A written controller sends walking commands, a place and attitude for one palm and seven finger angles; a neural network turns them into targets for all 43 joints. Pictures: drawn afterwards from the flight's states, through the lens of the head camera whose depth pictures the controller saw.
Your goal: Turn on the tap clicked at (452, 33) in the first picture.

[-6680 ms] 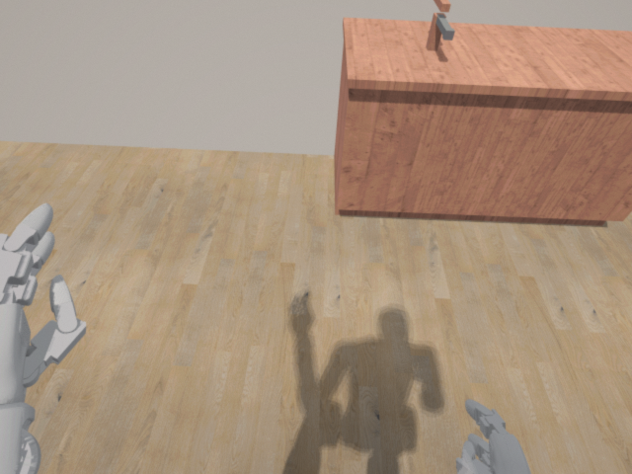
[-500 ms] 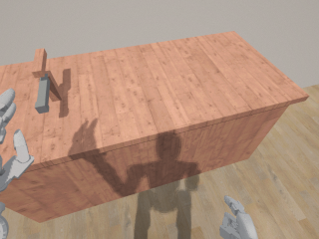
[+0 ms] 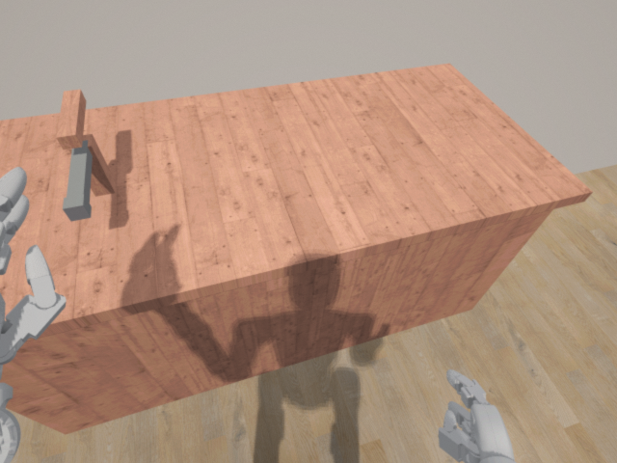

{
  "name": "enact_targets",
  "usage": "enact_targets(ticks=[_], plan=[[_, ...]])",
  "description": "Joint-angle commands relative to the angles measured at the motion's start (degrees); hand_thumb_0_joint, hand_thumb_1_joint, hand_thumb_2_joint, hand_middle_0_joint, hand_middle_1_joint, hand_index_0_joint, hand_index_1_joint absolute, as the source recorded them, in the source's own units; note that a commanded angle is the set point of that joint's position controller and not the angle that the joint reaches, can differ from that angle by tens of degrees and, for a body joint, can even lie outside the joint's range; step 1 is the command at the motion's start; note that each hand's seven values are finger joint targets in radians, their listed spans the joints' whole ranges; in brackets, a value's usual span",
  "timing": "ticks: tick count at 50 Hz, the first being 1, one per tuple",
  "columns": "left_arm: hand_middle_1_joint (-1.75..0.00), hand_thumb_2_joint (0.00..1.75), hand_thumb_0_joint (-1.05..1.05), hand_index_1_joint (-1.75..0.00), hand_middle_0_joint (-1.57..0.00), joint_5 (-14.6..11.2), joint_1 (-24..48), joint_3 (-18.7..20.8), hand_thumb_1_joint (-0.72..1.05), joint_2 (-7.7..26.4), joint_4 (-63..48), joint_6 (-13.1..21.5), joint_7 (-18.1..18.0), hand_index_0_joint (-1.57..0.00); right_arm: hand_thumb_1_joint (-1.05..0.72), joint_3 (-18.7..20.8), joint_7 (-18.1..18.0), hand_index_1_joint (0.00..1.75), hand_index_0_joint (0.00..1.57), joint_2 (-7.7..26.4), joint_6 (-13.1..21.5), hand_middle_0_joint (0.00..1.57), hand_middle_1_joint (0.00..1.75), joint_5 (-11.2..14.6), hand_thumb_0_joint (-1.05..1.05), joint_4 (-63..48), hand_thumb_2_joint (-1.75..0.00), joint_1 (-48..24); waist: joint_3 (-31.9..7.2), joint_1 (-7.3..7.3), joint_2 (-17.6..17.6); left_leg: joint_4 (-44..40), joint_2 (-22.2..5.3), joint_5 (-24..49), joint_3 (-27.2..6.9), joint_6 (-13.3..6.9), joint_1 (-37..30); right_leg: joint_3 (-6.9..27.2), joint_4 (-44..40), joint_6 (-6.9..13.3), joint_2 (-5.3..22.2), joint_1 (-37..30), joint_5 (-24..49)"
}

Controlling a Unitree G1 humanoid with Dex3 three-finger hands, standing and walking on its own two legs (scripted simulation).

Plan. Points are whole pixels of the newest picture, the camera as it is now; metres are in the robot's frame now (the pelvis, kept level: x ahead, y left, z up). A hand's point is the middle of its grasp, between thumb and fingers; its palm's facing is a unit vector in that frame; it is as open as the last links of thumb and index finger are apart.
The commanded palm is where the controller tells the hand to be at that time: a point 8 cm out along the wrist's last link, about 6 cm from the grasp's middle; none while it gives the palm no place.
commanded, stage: come to a stop and stand still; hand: left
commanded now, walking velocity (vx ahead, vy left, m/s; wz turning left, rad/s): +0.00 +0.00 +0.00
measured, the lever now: (77, 207) +0.44 +0.39 +0.04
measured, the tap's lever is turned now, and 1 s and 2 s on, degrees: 0 0 0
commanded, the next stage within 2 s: look again from close up in 1.38 s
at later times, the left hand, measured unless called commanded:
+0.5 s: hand (12, 330) +0.20 +0.28 +0.15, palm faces +0.37 -0.86 -0.36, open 7.4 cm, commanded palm +0.13 +0.31 +0.18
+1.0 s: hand out of the picture +0.21 +0.30 +0.17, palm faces +0.44 -0.84 -0.33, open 7.4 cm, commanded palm +0.15 +0.33 +0.18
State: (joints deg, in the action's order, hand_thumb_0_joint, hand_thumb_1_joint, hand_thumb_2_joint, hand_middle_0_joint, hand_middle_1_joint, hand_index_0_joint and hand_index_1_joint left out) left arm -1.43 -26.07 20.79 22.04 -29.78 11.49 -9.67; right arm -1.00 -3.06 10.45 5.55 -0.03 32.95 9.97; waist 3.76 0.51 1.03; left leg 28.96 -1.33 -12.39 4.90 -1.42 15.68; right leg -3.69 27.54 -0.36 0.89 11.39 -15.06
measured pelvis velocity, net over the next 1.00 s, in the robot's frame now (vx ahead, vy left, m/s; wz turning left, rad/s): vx -0.01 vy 0.04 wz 0.02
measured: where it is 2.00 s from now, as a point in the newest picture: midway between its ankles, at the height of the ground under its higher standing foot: outside the picture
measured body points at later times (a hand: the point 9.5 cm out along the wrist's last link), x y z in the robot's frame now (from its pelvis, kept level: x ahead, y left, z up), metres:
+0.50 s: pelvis -0.04 +0.03 +0.00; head -0.02 +0.07 +0.45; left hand +0.17 +0.33 +0.17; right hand +0.11 -0.21 -0.06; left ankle +0.03 +0.10 -0.74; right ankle -0.01 -0.11 -0.73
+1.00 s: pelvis -0.01 +0.04 +0.01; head +0.01 +0.07 +0.46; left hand +0.18 +0.34 +0.19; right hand +0.20 -0.15 -0.06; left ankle +0.03 +0.10 -0.74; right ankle +0.00 -0.11 -0.74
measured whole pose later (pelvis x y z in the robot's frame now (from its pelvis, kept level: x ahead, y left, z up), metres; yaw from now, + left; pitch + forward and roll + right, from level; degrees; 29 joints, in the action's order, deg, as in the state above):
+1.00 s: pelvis -0.01 +0.04 +0.01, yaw +1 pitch -1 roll -1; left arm -1.0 -20.5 19.4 19.9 -25.0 12.6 -6.8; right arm -3.3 -1.5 9.4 7.9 -1.1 33.3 9.6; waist 2.9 3.2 2.1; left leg 22.0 3.8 -8.1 0.9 -4.4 13.5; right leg 2.8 19.4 -1.6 0.4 8.5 -10.6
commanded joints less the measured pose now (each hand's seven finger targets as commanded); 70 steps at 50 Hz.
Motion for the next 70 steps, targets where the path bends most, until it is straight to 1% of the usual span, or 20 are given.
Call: enact_targets(ticks=[1,3,4,5,6,7,8,10,12,15,16,23,28,32,37,41,44,47,57,70], plan=[[-0.30,0.90,0.00,-0.30,-0.20,-0.65,0.06,4.55,0.90,6.80,-8.05,2.02,0.00,-0.20,-0.90,2.77,-0.66,0.30,0.20,7.76,1.94,0.20,0.30,0.41,0.00,-7.58,-0.90,-3.52,-11.10,-0.24,-2.73,-4.41,-6.80,8.42,-5.81,1.40,0.14,5.08,-4.88,0.56,3.55,-7.03,13.07],[-0.30,0.90,0.00,-0.30,-0.20,-1.38,0.69,3.90,0.90,6.74,-9.05,1.51,0.16,-0.20,-0.90,2.49,-0.75,0.30,0.20,7.22,1.31,0.20,0.30,0.38,0.00,-7.52,-0.90,-3.21,-10.61,-0.61,0.45,-1.74,-4.10,3.33,-4.44,2.09,-1.18,8.84,-6.98,2.04,6.29,-2.51,11.85],[-0.30,0.90,0.00,-0.30,-0.20,5.83,58.74,37.94,0.90,52.17,-19.23,6.17,0.82,-0.20,-0.90,4.97,-0.75,0.30,0.20,8.82,4.18,0.20,0.30,-2.30,0.00,-7.07,-0.90,0.85,0.61,2.85,10.26,5.73,-1.83,3.39,-1.14,1.49,4.46,12.44,-15.46,-1.52,6.23,7.13,23.94],[-0.30,0.90,0.00,-0.30,-0.20,1.54,27.41,14.78,0.90,18.53,12.48,3.92,3.33,-0.20,-0.90,2.10,-0.48,0.30,0.20,2.89,4.16,0.20,0.30,-0.90,0.00,-3.40,-0.90,-1.11,-10.36,1.19,9.61,3.23,2.66,3.13,-4.22,0.88,-1.14,13.36,-7.89,5.56,10.35,2.10,22.12],[-0.30,0.90,0.00,-0.30,-0.20,-0.36,19.66,9.95,0.90,10.12,11.09,2.86,3.24,-0.20,-0.90,3.99,0.08,0.30,0.20,6.43,4.73,0.20,0.30,1.27,0.00,-7.92,-0.90,-2.01,-12.00,2.22,-3.29,-2.68,0.07,6.43,-3.80,1.28,-6.18,15.68,-4.49,5.63,9.87,-0.47,24.26],[-0.30,0.90,0.00,-0.30,-0.20,-0.64,17.81,5.38,0.90,8.22,6.61,4.53,3.81,-0.20,-0.90,3.42,0.51,0.30,0.20,7.16,5.10,0.20,0.30,1.01,0.00,-7.91,-0.90,-0.76,-13.62,1.97,-7.50,-1.42,-0.28,7.50,-3.04,0.83,-6.00,11.65,-4.54,2.37,7.38,-2.07,18.20],[-0.30,0.90,0.00,-0.30,-0.20,-1.14,13.36,3.75,0.90,6.81,3.35,4.25,3.95,-0.20,-0.90,3.64,1.45,0.30,0.20,7.68,5.16,0.20,0.30,1.12,0.00,-8.18,-0.90,-1.94,-12.39,2.53,-7.46,-2.29,-1.32,8.65,-4.04,0.13,-6.33,10.71,-5.30,0.41,5.78,-1.93,14.73],[-0.30,0.90,0.00,-0.30,-0.20,-1.10,8.18,1.59,0.90,6.61,-2.47,3.93,4.01,-0.20,-0.90,3.22,2.25,0.30,0.20,7.54,5.27,0.20,0.30,1.02,0.00,-9.45,-0.90,-3.74,-9.44,2.76,0.27,-3.11,-1.68,1.28,-5.41,-0.42,-3.70,10.04,-8.89,-0.47,5.38,0.94,1.61],[-0.30,0.90,0.00,-0.30,-0.20,-0.95,5.19,3.04,0.90,7.94,-5.05,3.54,3.60,-0.20,-0.90,3.07,2.18,0.30,0.20,7.44,5.27,0.20,0.30,0.94,0.00,-9.91,-0.90,-4.11,-8.30,2.23,4.71,-3.63,-1.33,-4.59,-5.53,-0.04,-3.59,9.64,-11.59,1.16,5.16,3.67,-8.67],[-0.30,0.90,0.00,-0.30,-0.20,-0.95,5.96,6.61,0.90,10.52,-4.66,3.22,3.17,-0.20,-0.90,2.59,0.71,0.30,0.20,7.60,4.92,0.20,0.30,0.40,0.00,-10.08,-0.90,-3.63,-4.58,1.34,5.16,-3.23,-0.31,-9.17,-4.90,0.43,-3.63,10.34,-14.79,2.23,4.76,10.65,-19.95],[-0.30,0.90,0.00,-0.30,-0.20,-0.95,8.59,9.33,0.90,13.43,-6.81,3.48,2.77,-0.20,-0.90,2.57,0.19,0.30,0.20,8.06,4.85,0.20,0.30,0.17,0.00,-10.02,-0.90,-4.00,-3.94,1.22,1.48,-5.27,-0.47,-9.03,-5.39,0.59,-3.77,9.02,-13.80,2.07,3.59,10.64,-19.25],[-0.30,0.90,0.00,-0.30,-0.20,0.48,14.21,6.02,0.90,9.04,-8.59,5.62,2.76,-0.20,-0.90,2.62,0.59,0.30,0.20,8.56,6.88,0.20,0.30,0.11,0.00,-10.11,-0.90,-3.25,-7.36,1.60,-13.48,-18.02,-5.96,-21.08,-11.88,-1.76,4.45,2.52,0.86,1.08,-2.40,-5.14,-4.48],[-0.30,0.90,0.00,-0.30,-0.20,0.66,8.10,4.43,0.90,7.14,-7.78,5.52,2.79,-0.20,-0.90,2.54,1.78,0.30,0.20,8.04,7.54,0.20,0.30,-0.25,0.00,-9.58,-0.90,-2.60,-7.09,1.72,-7.75,-18.05,-5.62,-20.07,-12.25,-1.08,4.47,3.13,-3.12,1.32,-2.27,-6.06,-3.22],[-0.30,0.90,0.00,-0.30,-0.20,0.67,8.15,4.27,0.90,6.86,-5.67,5.06,2.74,-0.20,-0.90,2.28,1.67,0.30,0.20,8.08,6.86,0.20,0.30,-0.72,0.00,-8.65,-0.90,-2.63,-5.22,1.24,-4.09,-15.30,-3.23,-15.41,-10.70,0.47,1.42,4.92,-9.39,1.52,-1.50,-2.24,-3.45],[-0.30,0.90,0.00,-0.30,-0.20,0.86,13.25,3.49,0.90,7.29,-8.29,5.47,2.60,-0.20,-0.90,1.78,0.95,0.30,0.20,7.97,7.05,0.20,0.30,-0.96,0.00,-7.93,-0.90,-3.24,-8.25,1.07,-8.94,-16.84,-4.01,-10.25,-12.79,1.46,-5.54,4.87,-7.56,1.13,-2.35,-0.24,0.23],[-0.30,0.90,0.00,-0.30,-0.20,0.57,12.37,4.45,0.90,8.43,-9.04,5.11,2.27,-0.20,-0.90,1.40,0.72,0.30,0.20,7.45,6.63,0.20,0.30,-1.17,0.00,-8.36,-0.90,-4.06,-9.91,1.57,-7.62,-16.32,-4.09,-6.30,-12.34,1.66,-7.71,5.32,-7.86,1.13,-2.07,-0.97,2.64],[-0.30,0.90,0.00,-0.30,-0.20,0.29,11.36,2.66,0.90,6.25,-8.03,4.87,2.36,-0.20,-0.90,1.51,0.84,0.30,0.20,7.63,5.99,0.20,0.30,-0.99,0.00,-8.20,-0.90,-3.71,-9.89,1.42,-5.32,-14.36,-3.17,-1.68,-11.53,2.40,-7.88,5.46,-9.19,1.29,-1.62,-1.42,4.69],[-0.30,0.90,0.00,-0.30,-0.20,0.20,11.11,2.77,0.90,6.40,-7.41,4.66,2.35,-0.20,-0.90,1.57,0.65,0.30,0.20,7.67,5.41,0.20,0.30,-0.96,0.00,-7.92,-0.90,-3.89,-9.79,1.37,-7.11,-13.78,-2.41,3.00,-10.84,3.41,-8.29,4.87,-9.08,1.23,-1.70,-1.44,6.59],[-0.30,0.90,0.00,-0.30,-0.20,-1.12,6.34,4.62,0.90,7.76,-8.25,4.09,2.68,-0.20,-0.90,2.02,0.21,0.30,0.20,7.67,3.19,0.20,0.30,-0.26,0.00,-8.92,-0.90,-4.22,-12.93,1.43,-5.13,-8.80,-0.59,16.66,-7.97,3.06,-9.97,4.62,-9.66,1.05,-0.92,-3.95,14.37],[-0.30,0.90,0.00,-0.30,-0.20,-2.07,4.29,4.52,0.90,7.85,-6.04,3.29,2.51,-0.20,-0.90,2.47,-0.59,0.30,0.20,8.16,2.00,0.20,0.30,0.29,0.00,-8.97,-0.90,-4.01,-10.83,1.13,-2.84,-8.59,0.54,12.74,-7.12,1.52,-9.87,5.63,-12.51,0.44,-0.61,-2.42,14.32]])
